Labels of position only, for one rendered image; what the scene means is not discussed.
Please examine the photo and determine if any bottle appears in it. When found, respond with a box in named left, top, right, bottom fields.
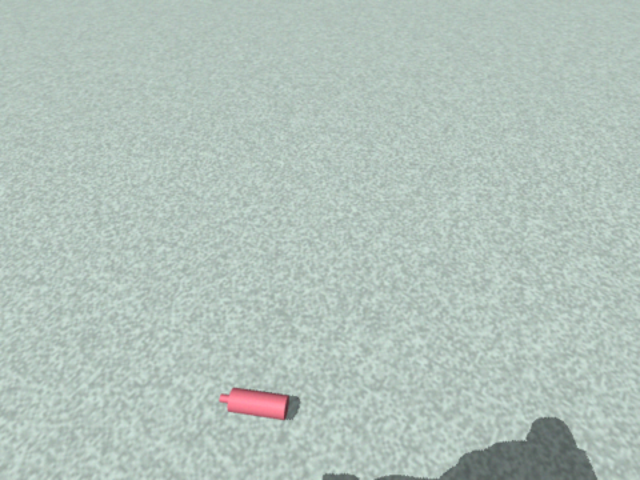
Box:
left=219, top=388, right=289, bottom=420

